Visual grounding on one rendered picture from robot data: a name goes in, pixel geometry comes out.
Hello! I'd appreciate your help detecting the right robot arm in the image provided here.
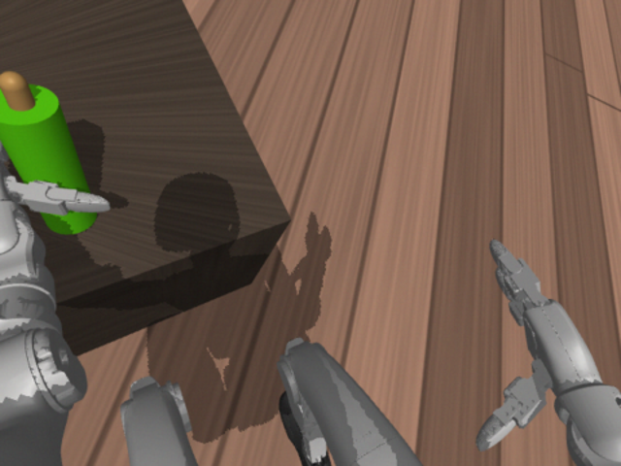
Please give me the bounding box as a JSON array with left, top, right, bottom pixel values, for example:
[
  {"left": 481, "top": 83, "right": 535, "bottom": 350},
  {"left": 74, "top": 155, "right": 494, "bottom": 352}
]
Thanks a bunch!
[{"left": 554, "top": 383, "right": 621, "bottom": 466}]

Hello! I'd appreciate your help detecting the right robot hand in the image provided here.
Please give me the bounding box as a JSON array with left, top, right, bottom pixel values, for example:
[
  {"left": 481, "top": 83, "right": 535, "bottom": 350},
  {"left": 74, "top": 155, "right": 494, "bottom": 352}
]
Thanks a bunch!
[{"left": 475, "top": 239, "right": 603, "bottom": 451}]

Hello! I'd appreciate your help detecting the left robot hand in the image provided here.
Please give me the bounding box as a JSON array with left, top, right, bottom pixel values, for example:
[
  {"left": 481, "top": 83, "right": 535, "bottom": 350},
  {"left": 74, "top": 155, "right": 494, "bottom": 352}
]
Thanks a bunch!
[{"left": 0, "top": 141, "right": 111, "bottom": 216}]

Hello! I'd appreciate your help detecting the left robot arm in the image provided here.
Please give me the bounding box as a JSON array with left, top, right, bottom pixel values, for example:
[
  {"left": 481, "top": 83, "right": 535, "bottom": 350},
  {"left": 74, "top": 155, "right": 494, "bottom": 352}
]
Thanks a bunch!
[{"left": 0, "top": 201, "right": 87, "bottom": 466}]

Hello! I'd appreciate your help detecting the right robot foot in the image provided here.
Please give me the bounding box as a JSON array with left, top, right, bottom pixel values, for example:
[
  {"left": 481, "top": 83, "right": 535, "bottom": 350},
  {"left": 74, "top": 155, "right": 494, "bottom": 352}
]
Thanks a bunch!
[{"left": 278, "top": 391, "right": 331, "bottom": 466}]

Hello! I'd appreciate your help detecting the bottle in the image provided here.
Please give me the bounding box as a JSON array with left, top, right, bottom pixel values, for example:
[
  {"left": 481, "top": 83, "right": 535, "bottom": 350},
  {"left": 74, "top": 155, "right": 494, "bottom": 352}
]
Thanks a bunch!
[{"left": 0, "top": 71, "right": 97, "bottom": 235}]

